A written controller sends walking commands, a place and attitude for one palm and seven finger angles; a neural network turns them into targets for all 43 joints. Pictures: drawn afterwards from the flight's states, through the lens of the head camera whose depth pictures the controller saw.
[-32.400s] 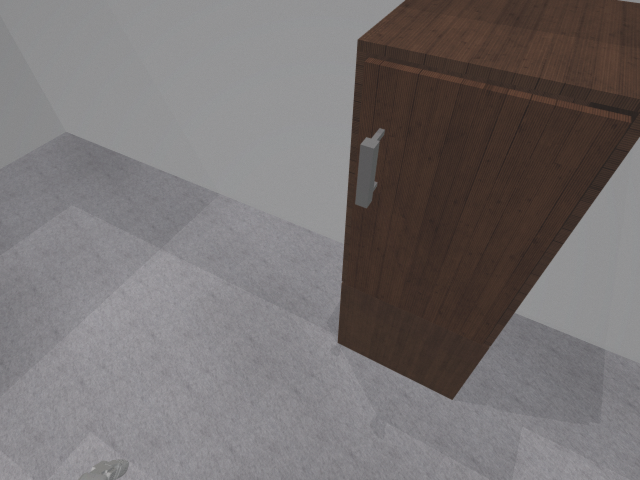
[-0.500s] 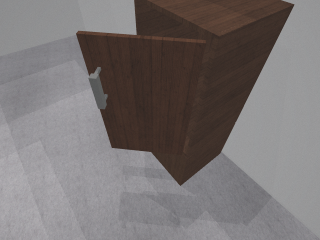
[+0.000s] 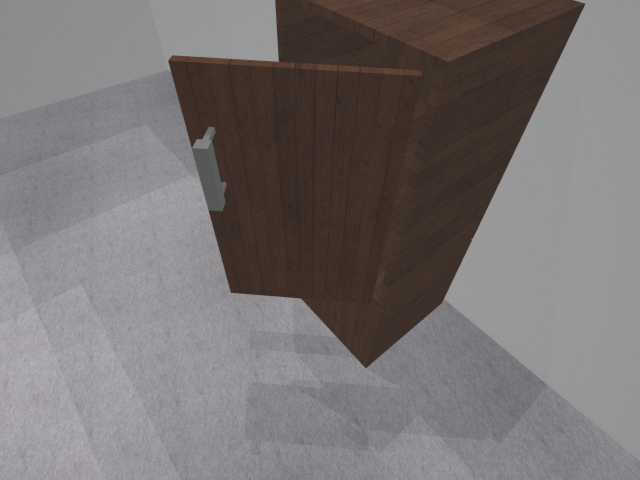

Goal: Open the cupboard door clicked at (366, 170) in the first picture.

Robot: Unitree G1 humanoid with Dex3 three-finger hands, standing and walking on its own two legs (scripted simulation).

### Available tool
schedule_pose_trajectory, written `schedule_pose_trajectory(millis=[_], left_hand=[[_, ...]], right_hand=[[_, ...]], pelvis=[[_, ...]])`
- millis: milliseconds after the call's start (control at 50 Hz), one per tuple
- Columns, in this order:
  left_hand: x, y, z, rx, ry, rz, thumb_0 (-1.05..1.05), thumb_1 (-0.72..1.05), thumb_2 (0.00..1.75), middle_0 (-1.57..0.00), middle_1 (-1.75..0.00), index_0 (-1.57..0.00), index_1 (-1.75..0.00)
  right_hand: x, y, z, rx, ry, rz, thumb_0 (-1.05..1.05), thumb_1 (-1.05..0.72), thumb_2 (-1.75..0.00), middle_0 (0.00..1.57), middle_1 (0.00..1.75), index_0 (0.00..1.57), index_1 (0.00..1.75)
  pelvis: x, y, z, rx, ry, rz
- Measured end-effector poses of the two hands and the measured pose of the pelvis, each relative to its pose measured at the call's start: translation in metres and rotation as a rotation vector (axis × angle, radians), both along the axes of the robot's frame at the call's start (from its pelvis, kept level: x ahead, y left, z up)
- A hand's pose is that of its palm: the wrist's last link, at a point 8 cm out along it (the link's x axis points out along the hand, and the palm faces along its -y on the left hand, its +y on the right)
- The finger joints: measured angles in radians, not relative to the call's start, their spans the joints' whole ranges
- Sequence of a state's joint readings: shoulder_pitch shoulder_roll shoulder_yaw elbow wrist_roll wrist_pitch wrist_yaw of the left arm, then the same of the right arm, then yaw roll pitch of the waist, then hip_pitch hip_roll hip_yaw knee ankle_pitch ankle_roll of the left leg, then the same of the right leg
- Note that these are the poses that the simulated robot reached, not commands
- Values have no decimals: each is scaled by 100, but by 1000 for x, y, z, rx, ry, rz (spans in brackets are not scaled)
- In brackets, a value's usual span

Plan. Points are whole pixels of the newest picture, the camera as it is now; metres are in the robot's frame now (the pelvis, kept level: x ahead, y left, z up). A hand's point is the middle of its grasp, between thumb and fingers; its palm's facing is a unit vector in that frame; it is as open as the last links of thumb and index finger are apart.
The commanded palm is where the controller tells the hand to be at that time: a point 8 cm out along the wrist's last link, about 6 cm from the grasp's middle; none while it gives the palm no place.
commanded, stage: look again from close up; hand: left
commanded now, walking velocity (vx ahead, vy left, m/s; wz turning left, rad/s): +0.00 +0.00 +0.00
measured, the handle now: (213, 169) +0.57 +0.22 +0.06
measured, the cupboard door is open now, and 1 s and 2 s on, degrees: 46 46 46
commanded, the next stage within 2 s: shuffle to correct the standing spot in 0.14 s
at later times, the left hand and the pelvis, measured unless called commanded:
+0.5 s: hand out of the picture -0.09 +0.19 -0.18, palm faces +0.07 -0.98 -0.16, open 7.4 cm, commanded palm none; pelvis -0.02 +0.02 +0.00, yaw +1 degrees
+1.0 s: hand out of the picture +0.00 +0.18 -0.16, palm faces +0.01 -0.99 -0.17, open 7.3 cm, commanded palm none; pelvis +0.00 +0.01 +0.01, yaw -1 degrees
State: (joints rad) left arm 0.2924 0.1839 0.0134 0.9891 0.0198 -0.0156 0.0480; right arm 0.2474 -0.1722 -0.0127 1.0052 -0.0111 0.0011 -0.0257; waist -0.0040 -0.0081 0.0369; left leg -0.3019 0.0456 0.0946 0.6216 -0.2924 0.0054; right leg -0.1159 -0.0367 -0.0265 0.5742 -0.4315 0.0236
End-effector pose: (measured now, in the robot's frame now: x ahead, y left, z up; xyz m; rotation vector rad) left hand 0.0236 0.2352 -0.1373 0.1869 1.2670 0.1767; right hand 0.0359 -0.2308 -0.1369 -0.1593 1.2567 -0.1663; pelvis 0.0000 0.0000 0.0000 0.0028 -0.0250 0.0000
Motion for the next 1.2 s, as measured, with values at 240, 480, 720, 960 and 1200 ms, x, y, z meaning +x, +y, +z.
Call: schedule_pose_trajectory(millis=[240, 480, 720, 960, 1200], left_hand=[[-48, 11, 0, -29, 39, 6, 0, 91, 89, -20, -29, -20, -30], [-121, 4, -8, -83, 217, 88, 0, 91, 89, -20, -29, -20, -30], [-74, 0, -4, -78, 184, 40, 0, 91, 89, -19, -29, -20, -30], [-28, -6, 3, -67, 97, -5, 2, 93, 89, -20, -29, -20, -30], [-7, 25, 10, 9, 1, -7, 1, 91, 89, -20, -29, -20, -30]], right_hand=[[-36, 13, 9, 2, 18, 15, 1, -92, -90, 20, 30, 20, 30], [-61, 19, 5, -4, 110, 16, 1, -91, -90, 20, 30, 20, 30], [-54, 45, -2, 50, 127, -26, 1, -91, -90, 20, 30, 20, 30], [-50, 32, 7, 39, 134, -43, 2, -93, -90, 20, 30, 20, 30], [-13, 1, 10, -31, 8, 6, 1, -91, -90, 20, 30, 20, 30]], pelvis=[[-30, 12, 6, -7, 5, 9], [-23, 22, 2, -14, 2, 19], [-6, 24, 5, 12, -1, -16], [-1, 15, 14, 2, 7, -17], [-3, 16, 7, -9, 4, 14]])
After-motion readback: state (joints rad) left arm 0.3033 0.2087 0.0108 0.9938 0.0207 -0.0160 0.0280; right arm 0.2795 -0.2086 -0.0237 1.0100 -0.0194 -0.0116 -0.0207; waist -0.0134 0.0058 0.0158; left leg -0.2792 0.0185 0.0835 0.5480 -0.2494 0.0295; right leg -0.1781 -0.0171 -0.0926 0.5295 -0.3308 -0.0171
